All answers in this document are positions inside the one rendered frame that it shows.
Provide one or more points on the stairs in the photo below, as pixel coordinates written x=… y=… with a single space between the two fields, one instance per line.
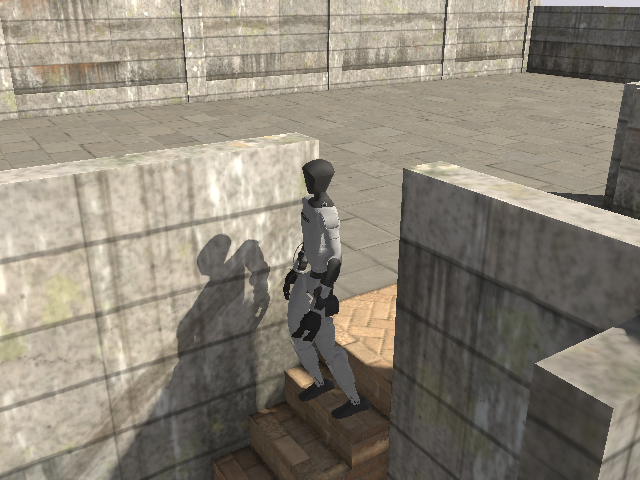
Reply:
x=296 y=440

